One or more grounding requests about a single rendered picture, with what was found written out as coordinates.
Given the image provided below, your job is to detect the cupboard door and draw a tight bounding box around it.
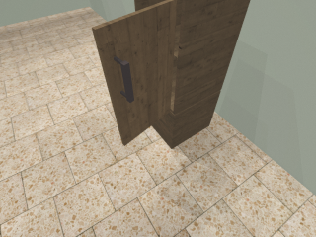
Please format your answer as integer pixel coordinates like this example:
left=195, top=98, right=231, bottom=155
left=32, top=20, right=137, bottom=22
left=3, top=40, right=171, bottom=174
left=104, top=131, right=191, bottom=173
left=92, top=0, right=178, bottom=146

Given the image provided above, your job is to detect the handle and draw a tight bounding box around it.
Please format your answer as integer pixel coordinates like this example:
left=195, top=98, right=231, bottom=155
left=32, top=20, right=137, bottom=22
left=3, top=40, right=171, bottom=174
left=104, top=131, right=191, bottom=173
left=114, top=56, right=134, bottom=103

